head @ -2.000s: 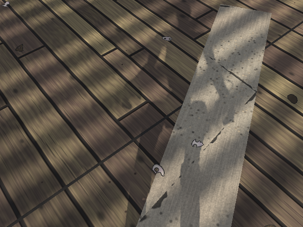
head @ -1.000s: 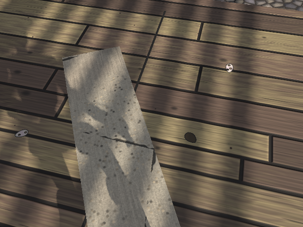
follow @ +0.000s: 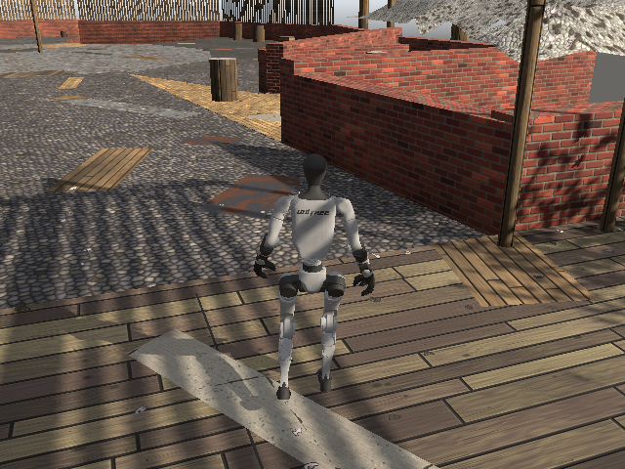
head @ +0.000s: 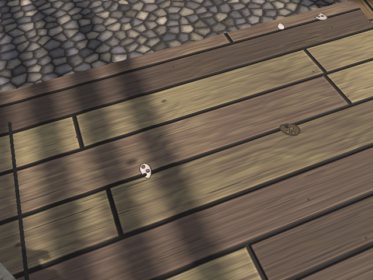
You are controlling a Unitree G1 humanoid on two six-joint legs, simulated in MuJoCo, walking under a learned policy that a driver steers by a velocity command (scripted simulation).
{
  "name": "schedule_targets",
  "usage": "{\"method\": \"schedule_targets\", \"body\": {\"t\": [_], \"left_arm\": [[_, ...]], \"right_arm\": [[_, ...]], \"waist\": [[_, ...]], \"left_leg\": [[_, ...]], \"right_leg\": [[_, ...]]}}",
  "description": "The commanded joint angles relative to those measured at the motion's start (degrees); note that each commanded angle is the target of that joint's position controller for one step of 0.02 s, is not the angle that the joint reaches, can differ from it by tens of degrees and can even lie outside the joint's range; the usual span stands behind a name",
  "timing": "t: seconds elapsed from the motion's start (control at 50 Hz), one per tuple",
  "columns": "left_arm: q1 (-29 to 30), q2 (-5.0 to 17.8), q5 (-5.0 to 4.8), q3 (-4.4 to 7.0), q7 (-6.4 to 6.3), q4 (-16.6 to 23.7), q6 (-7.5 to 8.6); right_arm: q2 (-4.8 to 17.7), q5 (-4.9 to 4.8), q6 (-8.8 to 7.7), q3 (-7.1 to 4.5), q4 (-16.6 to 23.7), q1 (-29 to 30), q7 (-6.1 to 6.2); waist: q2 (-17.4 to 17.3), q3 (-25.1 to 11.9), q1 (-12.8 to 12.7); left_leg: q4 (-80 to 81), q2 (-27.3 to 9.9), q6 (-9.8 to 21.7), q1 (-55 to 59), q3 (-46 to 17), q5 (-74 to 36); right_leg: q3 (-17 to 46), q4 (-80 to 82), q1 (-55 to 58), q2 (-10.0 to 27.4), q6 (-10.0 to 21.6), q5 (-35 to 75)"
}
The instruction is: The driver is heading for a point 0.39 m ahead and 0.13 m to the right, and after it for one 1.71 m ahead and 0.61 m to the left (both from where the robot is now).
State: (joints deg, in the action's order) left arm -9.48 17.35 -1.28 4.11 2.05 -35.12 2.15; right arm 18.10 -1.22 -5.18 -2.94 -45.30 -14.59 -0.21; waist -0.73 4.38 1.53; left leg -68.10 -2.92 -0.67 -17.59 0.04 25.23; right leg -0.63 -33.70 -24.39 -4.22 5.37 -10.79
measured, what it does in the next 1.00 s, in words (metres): walks ahead: left foot, then right foot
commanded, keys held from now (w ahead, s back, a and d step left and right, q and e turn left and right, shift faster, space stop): w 0.34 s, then no key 0.14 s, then q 0.52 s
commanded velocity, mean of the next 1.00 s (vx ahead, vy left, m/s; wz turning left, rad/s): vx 0.28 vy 0.00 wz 0.06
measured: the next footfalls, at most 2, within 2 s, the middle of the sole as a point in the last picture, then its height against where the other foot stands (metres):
left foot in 0.40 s outside the picture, level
right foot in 0.86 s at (224, 269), level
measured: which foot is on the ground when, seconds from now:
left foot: up 0.00-0.38, down 0.40-0.86, up 0.88-1.00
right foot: down 0.00-0.40, up 0.42-0.84, down 0.86-1.00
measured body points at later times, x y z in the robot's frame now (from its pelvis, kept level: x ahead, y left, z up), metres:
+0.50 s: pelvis +0.29 +0.05 +0.00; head +0.33 +0.05 +0.45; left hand +0.35 +0.33 -0.12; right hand +0.46 -0.22 -0.08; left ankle +0.39 +0.14 -0.72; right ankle +0.12 -0.07 -0.64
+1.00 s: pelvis +0.38 +0.02 +0.02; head +0.42 +0.00 +0.46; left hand +0.50 +0.31 -0.07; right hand +0.55 -0.26 -0.10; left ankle +0.35 +0.14 -0.66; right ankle +0.42 -0.10 -0.72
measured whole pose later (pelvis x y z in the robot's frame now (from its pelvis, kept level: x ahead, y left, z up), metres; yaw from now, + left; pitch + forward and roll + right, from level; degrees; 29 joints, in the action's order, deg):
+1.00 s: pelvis +0.38 +0.02 +0.02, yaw +9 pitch +2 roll +0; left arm -7.9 15.0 1.1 3.1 -1.9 -40.9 0.8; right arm 20.3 -1.0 2.5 -5.0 -42.6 -10.4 1.3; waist -2.9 2.0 0.9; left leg -60.0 3.5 -3.3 -28.6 -4.3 28.0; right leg 0.1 -26.4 -16.3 0.5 0.5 -12.0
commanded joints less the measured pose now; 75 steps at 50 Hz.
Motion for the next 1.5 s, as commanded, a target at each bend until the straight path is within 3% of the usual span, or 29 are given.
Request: {"method": "schedule_targets", "body": {"t": [0.02, 0.1, 0.2, 0.28, 0.36, 0.4, 0.42, 0.44, 0.46, 0.48, 0.52, 0.58, 0.66, 0.76, 0.84, 0.86, 0.88, 0.9, 0.92, 0.96, 1.1, 1.24, 1.26, 1.28, 1.3, 1.32, 1.36, 1.38, 1.5], "left_arm": [[-4.36, 6.08, 0.91, 1.73, -0.67, 2.58, 1.42], [-4.40, 6.66, 1.11, 1.47, -1.57, 0.53, 2.14], [-8.08, 7.77, 0.76, 1.44, -2.37, -2.70, 2.11], [-12.27, 8.37, 0.24, 1.54, -2.23, -5.69, 1.91], [-12.65, 8.74, 0.46, 1.78, -2.66, -7.39, 0.70], [-10.96, 7.71, 0.99, 1.13, -3.02, -6.78, 0.21], [-14.23, 4.44, 2.26, -0.06, -3.07, -5.45, 0.56], [-22.46, 1.29, 1.39, -1.05, -2.76, -7.75, 1.10], [-19.48, 7.37, 0.49, 0.21, -2.70, -8.59, 1.09], [-13.12, 8.46, -0.29, 0.66, -2.83, -6.84, 0.73], [-7.53, 7.09, 1.59, 0.50, -3.37, -5.23, -0.17], [-10.14, 3.06, 1.59, -0.23, -4.01, -5.71, -1.36], [-7.13, 4.00, 1.79, 0.00, -4.93, -5.08, -2.17], [0.36, 4.24, 1.32, 0.38, -4.89, -3.16, -2.62], [-1.64, 4.59, 0.91, 0.88, -3.93, -3.75, -0.41], [-3.09, 6.77, 1.37, 1.51, -3.99, -4.02, 0.00], [-3.64, 10.67, 2.42, 2.30, -4.60, -3.32, -0.30], [-2.28, 12.01, 3.90, 2.76, -4.20, -3.62, -0.85], [-1.35, 8.58, 3.75, 1.88, -4.02, -2.48, -0.65], [3.00, 5.55, 2.58, 1.01, -3.97, -1.74, -0.48], [2.10, 7.84, 2.13, 1.91, -5.03, -3.41, -2.01], [3.77, 10.23, -0.30, 3.00, -3.73, -4.88, -1.99], [1.08, 8.65, -0.33, 2.69, -3.53, -6.24, -1.85], [-0.99, 5.81, 1.54, 1.98, -3.22, -6.42, -1.78], [3.72, 3.66, 3.36, 0.92, -3.68, -2.31, -1.72], [7.23, 6.37, 2.67, 1.78, -4.10, -2.17, -1.79], [5.15, 7.07, 1.28, 2.42, -4.61, -3.79, -2.24], [4.63, 7.75, 1.73, 2.72, -5.04, -4.23, -2.42], [4.42, 5.18, 1.35, 2.00, -4.52, -4.07, -1.82]], "right_arm": [[7.84, 1.13, -2.50, -1.52, 5.96, 2.56, 0.01], [4.76, 1.84, -0.23, -0.86, 5.37, 2.19, -0.27], [2.16, 1.38, -0.34, 0.33, 7.48, 12.28, -0.88], [3.03, 0.62, -0.90, 0.19, 9.28, 17.56, -1.83], [4.62, 1.18, -1.35, -0.54, 9.40, 15.09, -2.49], [7.85, 2.53, -1.86, -2.10, 6.66, 3.75, -1.97], [12.10, 3.82, -2.02, -2.79, 6.17, -3.41, -1.76], [11.79, 3.00, -1.16, -3.00, 4.31, -7.07, -2.12], [7.94, 1.26, -0.52, -2.06, 4.51, -7.84, -2.27], [6.39, 0.96, -0.14, -1.47, 4.96, -2.87, -2.01], [3.84, 1.36, 0.38, -0.31, 5.25, 4.00, -1.77], [4.84, 1.99, 0.79, -0.62, 4.95, 7.06, -1.64], [9.38, 0.89, 2.53, -2.59, 4.64, 6.14, -0.41], [9.00, 0.25, 5.00, -2.91, 4.30, 4.97, 0.80], [8.25, -0.44, 6.27, -2.82, 5.13, 6.56, 1.56], [6.58, -0.39, 6.40, -2.32, 5.38, 5.46, 1.77], [2.79, 0.74, 6.35, -1.30, 5.98, 3.34, 1.62], [4.08, 0.41, 5.91, -1.74, 7.97, 3.17, 1.52], [8.46, 0.73, 5.85, -3.09, 6.38, 1.41, 1.54], [8.87, 0.05, 7.28, -4.10, 4.29, -0.63, 1.84], [3.65, -0.16, 8.50, -2.30, 9.36, 6.33, 0.47], [5.00, 0.11, 9.39, -3.23, 10.17, 3.17, -1.27], [6.19, 0.34, 9.36, -3.85, 9.50, 1.16, -0.90], [11.42, 0.26, 9.13, -5.34, 9.80, -0.73, 0.02], [16.98, 1.83, 8.31, -6.16, 11.26, -0.95, 0.14], [13.58, 3.01, 6.87, -5.26, 11.32, -1.77, -0.30], [10.66, 1.68, 5.51, -4.40, 11.32, 3.97, 0.26], [9.15, 0.60, 5.65, -3.83, 11.65, 6.22, 0.68], [9.31, 0.63, 6.36, -3.64, 12.07, 4.94, 2.09]], "waist": [[2.61, -8.93, -2.03], [2.75, -6.36, -0.51], [3.70, -2.83, -4.71], [3.88, -0.61, -6.79], [5.73, -1.44, -4.50], [4.85, -10.68, 1.59], [-3.16, -20.81, 2.26], [-16.80, -29.41, 1.29], [-9.00, -27.98, 3.58], [-5.43, -18.78, 3.03], [-1.67, -10.16, -0.39], [-5.70, -9.57, -3.79], [-5.35, -12.22, -2.83], [-6.64, -8.09, -0.66], [-7.26, -8.36, -3.13], [-5.07, -9.60, -3.08], [6.57, -11.95, -1.40], [18.50, -10.04, -0.33], [12.55, -10.61, -1.16], [7.45, -9.37, 0.59], [10.13, -9.13, -2.87], [10.11, -8.61, -0.42], [7.17, -9.01, -0.06], [-5.35, -9.65, -0.88], [-18.74, -9.55, 0.43], [-10.51, -12.43, 3.53], [-5.91, -9.00, -0.21], [-5.86, -8.10, -1.03], [-6.49, -9.55, -0.98]], "left_leg": [[1.49, -4.50, 0.45, -21.77, -4.91, -6.75], [9.71, -4.71, -2.45, -17.30, -2.57, -12.12], [29.56, -2.17, -2.78, -14.52, -1.18, -31.72], [36.25, -0.94, -0.81, -16.23, -1.90, -32.21], [39.98, 0.82, 2.80, -14.01, -1.06, -23.05], [41.34, 1.39, 6.11, 4.90, 0.53, -33.75], [36.00, -10.66, 11.90, 25.84, -11.87, -51.96], [39.65, -21.87, 20.96, 40.32, -32.12, -55.00], [42.84, -20.02, 19.13, 37.51, -32.95, -46.67], [44.00, -18.18, 16.85, 29.75, -24.73, -45.72], [47.00, -13.11, 15.12, 14.78, -16.80, -51.34], [49.86, -8.96, 14.94, 5.66, -11.47, -56.33], [50.31, -8.99, 15.19, 4.65, -12.10, -47.78], [51.40, -7.40, 13.54, 1.59, -17.30, -20.63], [45.23, -4.91, 10.57, 3.08, -21.35, -23.52], [41.42, -2.69, 7.74, 0.45, -20.28, -19.42], [28.77, 2.86, 4.11, -5.84, -13.47, -3.56], [18.60, 8.73, 1.16, -16.03, -4.72, 11.71], [8.06, 5.68, -0.82, -16.58, -6.97, 11.77], [1.69, 4.19, -3.25, -17.58, -6.48, 5.73], [14.85, 1.31, -5.70, -13.15, -0.79, -2.56], [38.16, 2.91, 0.33, 1.90, 4.75, -12.06], [43.54, 3.72, 2.33, 8.00, 3.19, -18.48], [46.59, -5.15, 6.18, 17.50, -9.95, -36.66], [47.65, -19.12, 18.66, 19.57, -30.26, -48.41], [48.77, -19.00, 22.03, 17.72, -29.50, -44.33], [48.77, -12.26, 15.85, 13.76, -20.52, -34.87], [48.72, -10.84, 14.00, 12.79, -19.22, -33.61], [48.20, -7.61, 13.67, 11.99, -19.28, -31.64]], "right_leg": [[24.71, 18.17, 23.62, 15.78, 11.73, 7.71], [16.83, 21.78, 13.64, 13.89, 11.90, 18.45], [10.24, 22.90, 11.43, 10.38, 7.87, 11.82], [12.96, 21.02, 17.88, 13.87, 7.50, 9.01], [14.52, 14.20, 25.84, 16.16, 5.09, 22.12], [10.54, -1.60, 23.05, 10.56, 1.20, 37.30], [9.05, -19.06, 8.79, 5.40, -2.20, 20.17], [8.37, -37.45, -6.50, -3.09, -6.14, -26.19], [13.63, -42.49, -9.64, -1.15, -6.32, -26.89], [11.30, -42.20, -12.92, 1.48, -6.61, -23.33], [6.58, -34.61, -9.72, 6.47, -7.62, -16.69], [4.60, -23.26, -0.75, 6.65, -9.20, -13.67], [4.69, -14.62, 1.76, 5.21, -10.04, -7.04], [5.78, -6.87, 1.97, 3.79, -9.55, -5.01], [4.82, 10.24, 9.83, 2.75, -7.66, 1.40], [7.18, 13.72, 15.57, 7.26, -5.79, 6.19], [17.32, 14.18, 21.87, 19.92, -0.96, 17.46], [27.89, 15.01, 20.68, 27.40, 7.85, 27.03], [26.17, 14.61, 20.63, 27.20, 10.23, 28.84], [15.94, 12.89, 20.00, 21.31, 6.32, 26.66], [5.63, 14.00, 20.70, 20.11, 7.15, 25.19], [1.06, 7.95, 16.86, 21.50, 3.21, 19.25], [-1.62, 3.25, 13.29, 19.38, -0.33, 13.14], [-7.30, -9.86, 2.17, 14.21, -5.96, -1.96], [-5.51, -22.84, -13.36, 5.05, -10.07, -27.66], [3.01, -32.48, -13.73, 5.42, -9.82, -29.04], [4.95, -32.81, -13.75, 6.99, -8.68, -19.49], [5.32, -30.95, -13.81, 7.21, -8.96, -16.01], [5.42, -20.24, -8.74, 4.18, -10.75, -8.62]]}}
